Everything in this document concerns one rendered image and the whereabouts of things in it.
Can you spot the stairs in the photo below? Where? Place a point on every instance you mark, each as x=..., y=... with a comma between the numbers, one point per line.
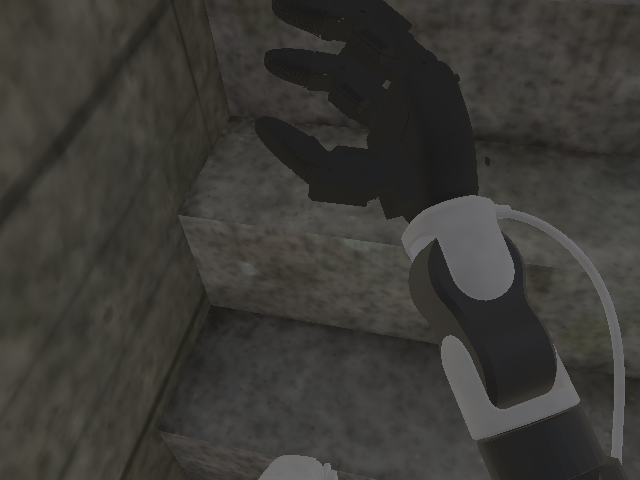
x=312, y=345

